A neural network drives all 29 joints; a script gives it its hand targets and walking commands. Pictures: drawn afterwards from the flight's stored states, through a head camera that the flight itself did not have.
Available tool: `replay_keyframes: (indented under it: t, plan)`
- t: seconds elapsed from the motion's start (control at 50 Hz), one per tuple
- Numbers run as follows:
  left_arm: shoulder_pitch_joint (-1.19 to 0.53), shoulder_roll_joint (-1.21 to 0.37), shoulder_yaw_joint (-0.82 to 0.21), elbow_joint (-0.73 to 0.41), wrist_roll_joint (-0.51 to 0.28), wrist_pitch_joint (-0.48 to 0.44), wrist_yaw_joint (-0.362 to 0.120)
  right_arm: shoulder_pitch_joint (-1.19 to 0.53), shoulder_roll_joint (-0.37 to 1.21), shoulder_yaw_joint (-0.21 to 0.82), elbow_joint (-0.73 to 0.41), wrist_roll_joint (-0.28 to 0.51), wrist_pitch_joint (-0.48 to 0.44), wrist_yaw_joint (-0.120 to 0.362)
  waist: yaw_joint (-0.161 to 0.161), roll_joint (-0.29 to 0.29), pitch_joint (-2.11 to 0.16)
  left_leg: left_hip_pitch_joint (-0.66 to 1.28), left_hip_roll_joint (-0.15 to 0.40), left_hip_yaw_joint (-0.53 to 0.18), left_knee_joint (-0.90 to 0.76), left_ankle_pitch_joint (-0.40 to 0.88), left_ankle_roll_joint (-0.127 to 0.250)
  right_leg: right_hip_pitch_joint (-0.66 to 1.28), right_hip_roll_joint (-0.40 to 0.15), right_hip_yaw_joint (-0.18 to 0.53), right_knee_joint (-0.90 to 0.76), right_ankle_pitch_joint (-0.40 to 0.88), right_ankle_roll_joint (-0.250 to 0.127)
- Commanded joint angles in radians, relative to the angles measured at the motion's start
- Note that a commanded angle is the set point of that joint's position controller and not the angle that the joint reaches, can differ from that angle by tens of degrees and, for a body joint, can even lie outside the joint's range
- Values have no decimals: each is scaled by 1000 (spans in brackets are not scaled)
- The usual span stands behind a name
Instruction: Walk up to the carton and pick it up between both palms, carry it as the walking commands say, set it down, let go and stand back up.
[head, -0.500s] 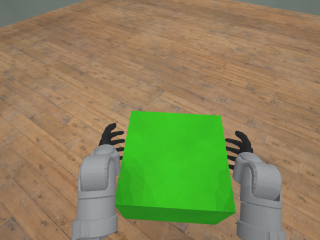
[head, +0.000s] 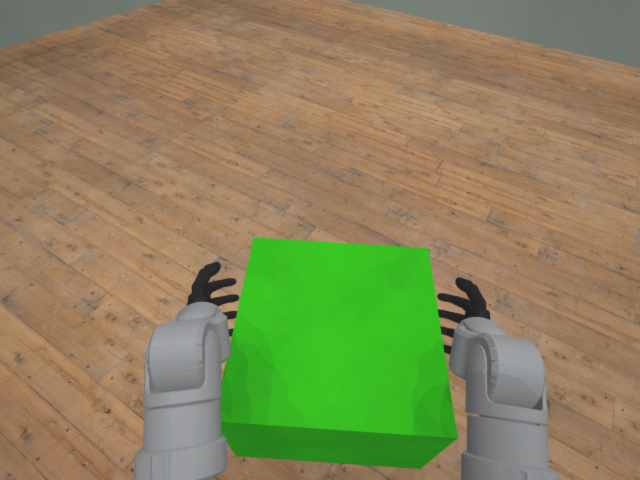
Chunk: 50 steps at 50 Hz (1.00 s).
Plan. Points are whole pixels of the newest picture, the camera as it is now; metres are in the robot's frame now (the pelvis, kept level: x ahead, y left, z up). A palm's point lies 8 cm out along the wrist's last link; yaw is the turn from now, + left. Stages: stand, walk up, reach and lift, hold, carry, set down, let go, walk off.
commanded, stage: carry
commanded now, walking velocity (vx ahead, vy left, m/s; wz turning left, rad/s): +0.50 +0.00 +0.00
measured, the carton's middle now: (334, 349) +0.30 +0.00 -0.01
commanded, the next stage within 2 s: none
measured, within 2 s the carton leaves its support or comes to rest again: neither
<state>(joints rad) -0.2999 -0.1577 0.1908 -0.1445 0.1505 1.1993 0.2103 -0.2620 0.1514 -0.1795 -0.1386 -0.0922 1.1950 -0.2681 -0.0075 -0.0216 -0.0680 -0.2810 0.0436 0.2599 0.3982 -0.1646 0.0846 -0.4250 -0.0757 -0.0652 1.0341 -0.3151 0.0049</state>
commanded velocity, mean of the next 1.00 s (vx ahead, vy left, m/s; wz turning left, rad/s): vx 0.50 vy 0.00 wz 0.00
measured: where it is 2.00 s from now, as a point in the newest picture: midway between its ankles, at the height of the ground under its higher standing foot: (318, 252)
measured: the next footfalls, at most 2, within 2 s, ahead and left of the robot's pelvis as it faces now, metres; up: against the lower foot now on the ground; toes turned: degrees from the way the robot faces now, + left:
right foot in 0.36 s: +0.39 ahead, -0.11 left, +0.00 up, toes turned -9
left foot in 0.80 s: +0.65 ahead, +0.11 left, +0.00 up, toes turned +14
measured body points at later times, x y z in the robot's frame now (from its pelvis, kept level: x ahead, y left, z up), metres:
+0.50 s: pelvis +0.30 -0.03 -0.01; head +0.33 -0.04 +0.44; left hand +0.58 +0.15 +0.05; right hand +0.61 -0.17 +0.03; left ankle +0.20 +0.08 -0.66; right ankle +0.36 -0.10 -0.74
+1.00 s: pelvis +0.58 +0.03 +0.00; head +0.60 +0.05 +0.45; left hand +0.89 +0.19 +0.06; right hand +0.87 -0.14 +0.07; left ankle +0.61 +0.10 -0.74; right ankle +0.56 -0.10 -0.67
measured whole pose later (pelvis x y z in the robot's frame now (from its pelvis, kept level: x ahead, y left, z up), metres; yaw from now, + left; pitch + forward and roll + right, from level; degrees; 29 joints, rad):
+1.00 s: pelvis +0.58 +0.03 +0.00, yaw -1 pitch +2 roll -1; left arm -0.29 -0.16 0.17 -0.17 0.16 1.18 0.19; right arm -0.27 0.15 -0.18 -0.18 -0.08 1.20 -0.28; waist -0.01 -0.01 -0.02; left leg -0.23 0.04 0.26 0.34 -0.16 0.07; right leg -0.48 -0.08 -0.08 1.00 -0.27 0.00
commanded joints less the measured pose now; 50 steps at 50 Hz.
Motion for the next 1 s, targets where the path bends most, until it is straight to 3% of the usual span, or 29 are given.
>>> replay_keyframes:
  t: [0.0,0.02,0.12,0.16,0.22,0.24,0.3,0.32,0.34,0.36,0.38,0.4,0.44,0.48,0.5,0.54,0.6,0.62,0.66,0.7,0.74,0.76,0.78,0.8,0.82,0.84,0.9,0.94,0.98]
  plan:
    - [-553,-1015,-722,-24,-479,-9,-406,-609,986,712,-74,443,-4,486,-6,91,-296,362,288,-333,-235,29,29,-210,-61,39,-7,101,10]
    - [-477,-1019,-716,19,-456,-12,-399,-586,963,698,-71,439,-1,492,-4,148,-291,387,251,-281,-235,80,4,-232,-39,7,-24,140,10]
    - [-493,-1029,-756,-57,-453,-15,-378,-573,938,686,-96,441,5,501,-7,164,-234,441,205,-188,-235,214,14,-270,-23,-54,-238,210,19]
    - [-497,-1016,-762,-76,-450,-8,-375,-571,956,687,-102,442,12,503,-9,162,-219,464,185,-125,-200,364,17,-231,10,-109,-343,227,-4]
    - [-497,-1004,-771,-93,-467,1,-386,-524,921,692,-110,425,18,497,-18,203,-171,461,213,-117,-175,423,15,-196,30,-146,-424,225,-23]
    - [-501,-988,-768,-102,-465,7,-390,-520,922,702,-111,423,20,494,-20,172,-182,467,232,-122,-153,427,16,-163,30,-139,-446,218,-27]
    - [-451,-984,-753,-44,-460,16,-398,-528,901,700,-95,410,33,488,-2,180,-206,413,191,-29,16,586,-31,50,73,-205,-565,216,-37]
    - [-426,-986,-756,-38,-464,16,-403,-535,911,722,-116,415,33,485,19,103,-290,298,141,6,223,553,-66,292,77,-169,-598,203,-60]
    - [-425,-992,-753,-33,-463,12,-409,-555,905,714,-108,416,34,488,48,-11,-345,46,105,0,471,388,-84,537,-50,24,-616,139,-113]
    - [-401,-980,-725,10,-439,14,-408,-500,904,699,-29,388,39,485,51,-134,-348,-191,-13,-49,672,-68,-96,695,-242,353,-701,262,-162]
    - [-399,-966,-713,25,-450,7,-418,-572,912,726,-100,414,33,481,42,-270,-423,-407,-77,-182,861,-293,-99,826,-343,537,-729,383,-270]
    - [-420,-1003,-706,26,-454,4,-416,-576,924,713,-85,416,26,477,41,-189,-422,-433,-21,-254,909,-306,-74,777,-358,508,-734,356,-269]
    - [-510,-1030,-715,-103,-472,-19,-411,-658,1004,738,-162,458,1,482,37,-38,-369,-392,52,-260,786,-247,-75,613,-300,342,-751,294,-230]
    - [-502,-1066,-714,-96,-476,-31,-418,-643,999,748,-208,445,-19,472,33,-109,-389,-344,66,-233,688,-133,-85,575,-248,219,-788,285,-176]
    - [-527,-1050,-727,-130,-490,-37,-420,-627,1017,742,-196,437,-26,467,34,-64,-388,-334,65,-215,639,-118,-86,576,-244,178,-798,298,-171]
    - [-494,-1040,-736,-130,-495,-40,-421,-577,1011,742,-202,417,-30,455,38,-114,-353,-340,62,-175,522,-63,-94,573,-206,87,-803,416,-169]
    - [-454,-1000,-740,-110,-490,-29,-427,-528,983,734,-185,387,-25,441,40,-92,-317,-333,34,-128,305,10,-86,599,-184,42,-797,542,-165]
    - [-426,-992,-744,-150,-485,-29,-431,-527,990,748,-221,394,-21,443,39,-117,-304,-326,25,-102,237,38,-81,625,-161,-1,-790,598,-156]
    - [-401,-970,-759,-164,-475,-24,-426,-500,974,732,-209,392,-9,448,37,-94,-291,-242,7,-75,129,99,-70,605,-166,-31,-775,606,-148]
    - [-393,-971,-756,-150,-470,-15,-425,-520,967,754,-216,408,-1,450,41,-134,-260,-178,8,-62,42,151,-71,597,-159,-43,-758,598,-134]
    - [-383,-946,-747,-103,-456,-5,-425,-454,951,736,-133,379,12,452,17,-108,-286,9,-24,-2,-10,192,-60,540,-139,-109,-632,689,-98]
    - [-395,-960,-763,-114,-457,-1,-424,-459,962,733,-132,388,15,457,9,-82,-331,188,-46,23,-15,125,-59,443,-94,-143,-516,639,-69]
    - [-411,-941,-755,-102,-448,5,-428,-473,947,729,-118,391,17,466,-6,-42,-351,363,48,-79,34,41,-44,267,-73,-152,-383,429,-35]
    - [-420,-943,-756,-53,-448,19,-433,-470,915,695,-81,380,23,472,-24,120,-383,449,259,-381,-27,-5,-19,115,-5,-159,-142,133,-12]
    - [-426,-934,-733,-43,-435,30,-426,-488,887,690,-53,392,26,476,-14,314,-359,569,413,-709,-151,-107,105,-179,104,-44,45,-182,12]
    - [-473,-935,-740,-62,-441,24,-423,-495,910,717,-60,412,23,478,-9,222,-340,508,396,-667,-182,-147,109,-212,40,69,108,-185,-18]
    - [-500,-992,-734,-33,-470,4,-427,-613,975,741,-146,434,-1,481,-8,59,-324,389,321,-445,-214,-21,55,-189,-46,65,59,-9,-11]
    - [-550,-1014,-758,-93,-483,-15,-412,-586,992,722,-113,438,-6,483,-5,144,-311,347,281,-309,-245,17,20,-151,-43,21,-15,72,-1]
    - [-534,-1013,-755,-78,-468,-19,-397,-598,984,708,-111,445,-8,485,-2,149,-301,374,265,-258,-237,116,24,-168,-40,0,-93,78,6]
